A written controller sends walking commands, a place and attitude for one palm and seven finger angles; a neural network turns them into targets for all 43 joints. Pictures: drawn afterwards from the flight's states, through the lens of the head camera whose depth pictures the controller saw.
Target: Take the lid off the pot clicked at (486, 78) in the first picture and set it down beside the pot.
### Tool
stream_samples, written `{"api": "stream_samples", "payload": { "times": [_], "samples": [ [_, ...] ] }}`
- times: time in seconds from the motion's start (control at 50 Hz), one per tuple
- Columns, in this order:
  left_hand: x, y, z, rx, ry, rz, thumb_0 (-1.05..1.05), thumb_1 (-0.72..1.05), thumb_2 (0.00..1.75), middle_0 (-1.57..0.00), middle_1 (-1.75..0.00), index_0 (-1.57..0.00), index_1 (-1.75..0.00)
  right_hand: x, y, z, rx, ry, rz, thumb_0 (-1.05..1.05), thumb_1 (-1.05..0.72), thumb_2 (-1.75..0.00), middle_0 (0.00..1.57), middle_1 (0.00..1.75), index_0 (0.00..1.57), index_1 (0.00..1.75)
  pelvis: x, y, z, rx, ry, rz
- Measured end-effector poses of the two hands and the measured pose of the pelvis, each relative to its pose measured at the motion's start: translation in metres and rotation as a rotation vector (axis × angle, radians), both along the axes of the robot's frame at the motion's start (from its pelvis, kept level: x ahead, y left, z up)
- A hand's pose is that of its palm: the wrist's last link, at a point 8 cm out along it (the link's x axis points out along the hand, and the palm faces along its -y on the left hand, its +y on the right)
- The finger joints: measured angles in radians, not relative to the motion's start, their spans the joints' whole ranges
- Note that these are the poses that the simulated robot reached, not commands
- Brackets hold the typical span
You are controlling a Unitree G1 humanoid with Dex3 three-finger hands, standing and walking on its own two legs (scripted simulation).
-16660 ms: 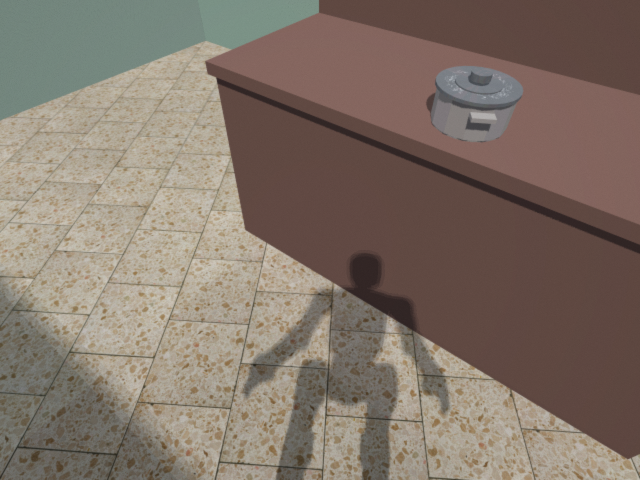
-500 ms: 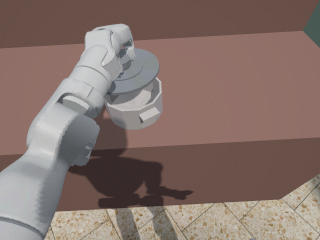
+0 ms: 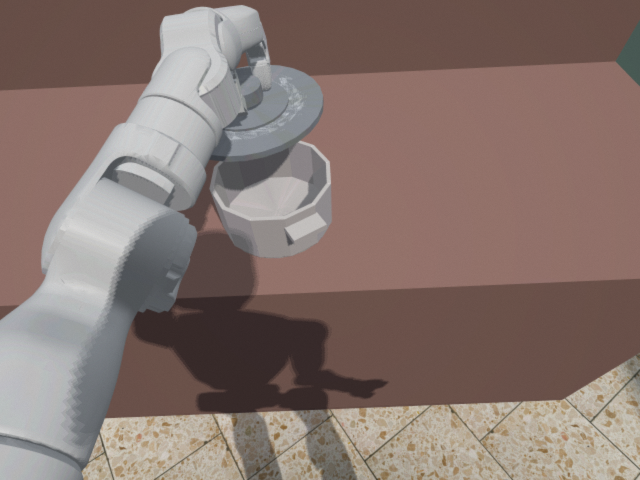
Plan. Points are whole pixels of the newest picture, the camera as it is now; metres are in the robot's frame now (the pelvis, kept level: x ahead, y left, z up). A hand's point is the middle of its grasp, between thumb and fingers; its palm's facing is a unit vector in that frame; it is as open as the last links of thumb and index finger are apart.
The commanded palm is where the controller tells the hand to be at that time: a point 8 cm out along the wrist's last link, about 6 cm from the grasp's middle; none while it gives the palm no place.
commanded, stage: lift the lid straight up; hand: left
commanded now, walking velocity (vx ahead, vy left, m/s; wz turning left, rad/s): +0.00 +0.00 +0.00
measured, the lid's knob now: (243, 91) +0.53 +0.06 +0.21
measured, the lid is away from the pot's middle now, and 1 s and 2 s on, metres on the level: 0.02 0.08 0.20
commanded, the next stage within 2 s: move the lid sideways beside the pot in 0.38 s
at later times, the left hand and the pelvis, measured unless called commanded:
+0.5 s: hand (230, 70) +0.50 +0.06 +0.25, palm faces -0.29 -0.08 -0.95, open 8.0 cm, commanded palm +0.50 +0.07 +0.32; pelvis +0.00 +0.00 +0.00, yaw +0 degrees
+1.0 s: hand (169, 74) +0.50 +0.13 +0.25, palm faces -0.25 -0.08 -0.97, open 8.0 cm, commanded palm +0.50 +0.13 +0.32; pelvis +0.00 +0.00 +0.00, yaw +0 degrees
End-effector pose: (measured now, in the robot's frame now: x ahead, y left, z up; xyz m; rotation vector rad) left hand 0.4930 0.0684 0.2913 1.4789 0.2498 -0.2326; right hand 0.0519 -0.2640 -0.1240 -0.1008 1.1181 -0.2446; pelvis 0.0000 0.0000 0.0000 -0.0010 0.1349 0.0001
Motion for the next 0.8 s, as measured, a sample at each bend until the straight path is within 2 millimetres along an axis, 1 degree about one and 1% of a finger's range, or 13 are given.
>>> {"api": "stream_samples", "payload": {
  "times": [0.14,0.26,0.4,0.52,0.64,0.8],
  "samples": [
    [-0.002,-0.007,0.015,0.013,-0.027,-0.004,0.05,0.17,0.93,-0.74,-1.13,-0.6,-0.96,0.01,0.004,-0.001,0.014,-0.023,0.019,0.01,-0.91,-0.9,0.2,0.3,0.2,0.3,0.0,0.0,0.0,0.001,0.005,0.005],
    [-0.002,-0.011,0.024,0.002,-0.033,0.016,0.05,0.17,0.93,-0.74,-1.13,-0.6,-0.96,0.013,0.005,-0.001,0.017,-0.028,0.021,0.01,-0.91,-0.9,0.2,0.3,0.2,0.3,0.0,-0.001,0.0,0.001,0.008,0.002],
    [0.0,-0.005,0.023,-0.022,-0.013,0.037,0.05,0.17,0.93,-0.74,-1.13,-0.6,-0.96,0.007,0.0,0.001,0.006,-0.013,0.009,0.01,-0.91,-0.9,0.2,0.3,0.2,0.3,0.001,-0.003,0.0,0.0,0.006,-0.005],
    [-0.001,-0.001,0.02,-0.003,-0.017,0.022,0.05,0.17,0.93,-0.74,-1.13,-0.6,-0.96,0.003,-0.005,0.002,-0.006,0.003,0.005,0.01,-0.91,-0.9,0.2,0.3,0.2,0.3,0.001,-0.003,0.001,0.0,0.002,-0.001],
    [0.002,0.006,0.02,0.009,-0.071,-0.012,0.05,0.17,0.93,-0.74,-1.13,-0.6,-0.96,0.002,-0.007,0.005,-0.019,-0.003,-0.004,0.01,-0.91,-0.9,0.2,0.3,0.2,0.3,0.0,-0.004,0.001,0.0,0.003,-0.008],
    [0.004,0.035,0.019,0.011,-0.047,0.058,0.05,0.17,0.93,-0.74,-1.13,-0.6,-0.96,0.005,-0.005,0.004,-0.01,-0.002,-0.007,0.01,-0.91,-0.9,0.2,0.3,0.2,0.3,0.001,-0.004,0.001,-0.002,0.0,-0.011]
  ]
}}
